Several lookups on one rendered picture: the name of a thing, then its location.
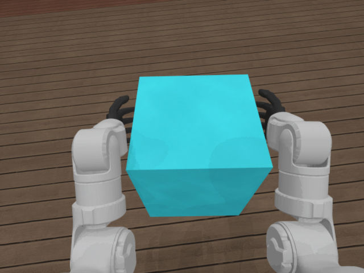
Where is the left robot hand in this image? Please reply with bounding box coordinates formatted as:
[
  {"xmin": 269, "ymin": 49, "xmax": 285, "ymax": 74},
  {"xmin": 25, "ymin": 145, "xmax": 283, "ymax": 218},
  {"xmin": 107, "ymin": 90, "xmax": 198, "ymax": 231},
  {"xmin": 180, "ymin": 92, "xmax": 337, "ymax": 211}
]
[{"xmin": 106, "ymin": 96, "xmax": 135, "ymax": 144}]

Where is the right robot upper arm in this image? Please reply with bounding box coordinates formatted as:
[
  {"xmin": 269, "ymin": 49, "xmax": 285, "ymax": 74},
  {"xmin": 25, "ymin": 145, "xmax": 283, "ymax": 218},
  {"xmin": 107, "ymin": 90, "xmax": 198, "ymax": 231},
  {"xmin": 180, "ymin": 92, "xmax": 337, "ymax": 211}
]
[{"xmin": 266, "ymin": 221, "xmax": 364, "ymax": 273}]

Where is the left robot forearm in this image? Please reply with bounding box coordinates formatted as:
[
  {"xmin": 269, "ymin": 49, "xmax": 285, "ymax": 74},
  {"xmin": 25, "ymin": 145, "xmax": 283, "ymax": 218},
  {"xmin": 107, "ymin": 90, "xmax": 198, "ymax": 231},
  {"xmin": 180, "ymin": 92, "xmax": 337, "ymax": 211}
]
[{"xmin": 70, "ymin": 119, "xmax": 128, "ymax": 268}]

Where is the right robot forearm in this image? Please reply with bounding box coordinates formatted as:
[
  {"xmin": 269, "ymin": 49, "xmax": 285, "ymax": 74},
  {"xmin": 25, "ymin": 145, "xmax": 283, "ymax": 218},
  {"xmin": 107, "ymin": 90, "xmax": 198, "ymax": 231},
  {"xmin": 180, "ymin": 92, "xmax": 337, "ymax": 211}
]
[{"xmin": 266, "ymin": 112, "xmax": 338, "ymax": 256}]

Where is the left robot upper arm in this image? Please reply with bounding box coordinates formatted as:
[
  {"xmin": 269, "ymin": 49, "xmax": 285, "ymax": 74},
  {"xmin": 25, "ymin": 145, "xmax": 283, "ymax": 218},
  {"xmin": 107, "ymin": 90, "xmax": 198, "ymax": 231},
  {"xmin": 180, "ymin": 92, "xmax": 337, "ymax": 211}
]
[{"xmin": 66, "ymin": 227, "xmax": 137, "ymax": 273}]

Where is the carton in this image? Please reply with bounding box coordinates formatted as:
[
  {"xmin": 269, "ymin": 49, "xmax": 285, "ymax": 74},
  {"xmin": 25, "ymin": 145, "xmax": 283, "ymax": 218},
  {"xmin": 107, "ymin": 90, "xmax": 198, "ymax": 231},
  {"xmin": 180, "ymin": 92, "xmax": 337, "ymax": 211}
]
[{"xmin": 126, "ymin": 75, "xmax": 273, "ymax": 217}]

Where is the right robot hand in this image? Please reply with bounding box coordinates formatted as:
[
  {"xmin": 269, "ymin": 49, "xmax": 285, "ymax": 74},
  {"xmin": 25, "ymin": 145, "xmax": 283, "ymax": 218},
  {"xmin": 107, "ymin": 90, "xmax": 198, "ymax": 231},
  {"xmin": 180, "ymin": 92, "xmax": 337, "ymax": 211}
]
[{"xmin": 255, "ymin": 89, "xmax": 286, "ymax": 140}]

